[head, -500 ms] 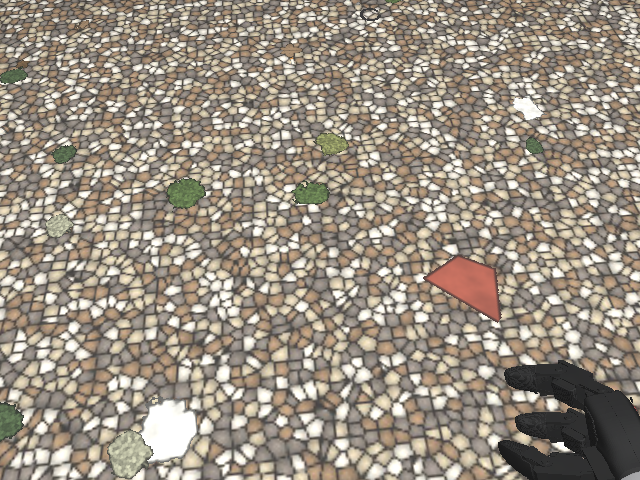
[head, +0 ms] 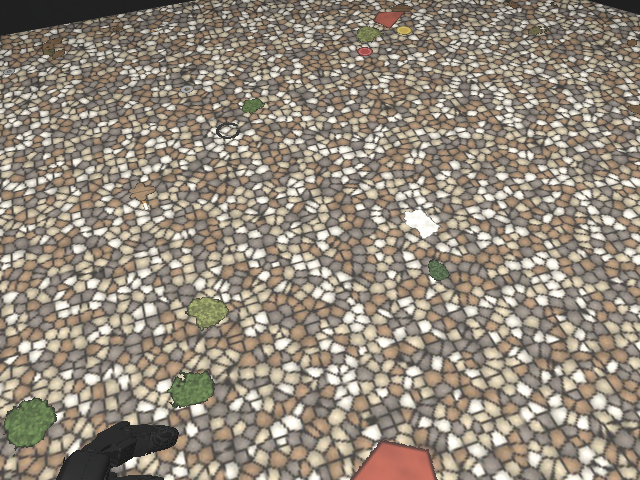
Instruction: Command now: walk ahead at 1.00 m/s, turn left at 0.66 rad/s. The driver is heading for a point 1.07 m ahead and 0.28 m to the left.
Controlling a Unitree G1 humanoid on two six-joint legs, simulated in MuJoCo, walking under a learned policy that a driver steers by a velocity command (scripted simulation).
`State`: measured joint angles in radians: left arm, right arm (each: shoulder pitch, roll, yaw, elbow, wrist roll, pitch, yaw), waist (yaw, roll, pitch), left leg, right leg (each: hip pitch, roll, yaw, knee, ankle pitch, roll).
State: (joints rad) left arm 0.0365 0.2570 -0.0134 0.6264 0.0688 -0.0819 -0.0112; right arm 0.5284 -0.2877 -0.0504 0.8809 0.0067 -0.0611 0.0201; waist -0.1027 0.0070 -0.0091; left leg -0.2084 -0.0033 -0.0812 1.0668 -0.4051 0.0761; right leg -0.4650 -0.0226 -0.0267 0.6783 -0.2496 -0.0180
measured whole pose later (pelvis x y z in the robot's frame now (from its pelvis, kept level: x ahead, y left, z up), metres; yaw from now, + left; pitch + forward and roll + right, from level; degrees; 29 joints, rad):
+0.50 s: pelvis +0.45 +0.09 +0.00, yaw +27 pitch -1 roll +1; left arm 0.18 0.22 -0.02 0.69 0.06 -0.09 0.00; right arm 0.33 -0.33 -0.07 0.79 -0.01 0.00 0.01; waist -0.01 0.01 0.06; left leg -0.32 -0.21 0.03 0.60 -0.27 0.19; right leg -0.46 -0.09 0.08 1.37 -0.36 0.04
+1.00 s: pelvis +0.86 +0.21 +0.02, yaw +26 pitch +1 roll +0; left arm 0.39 0.29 0.04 0.83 0.00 -0.05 -0.02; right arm 0.08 -0.29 0.00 0.67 -0.05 -0.04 0.00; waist 0.06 0.02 0.11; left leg -0.58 -0.01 -0.07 1.10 -0.36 -0.03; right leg -0.27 0.12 0.06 0.39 -0.11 -0.09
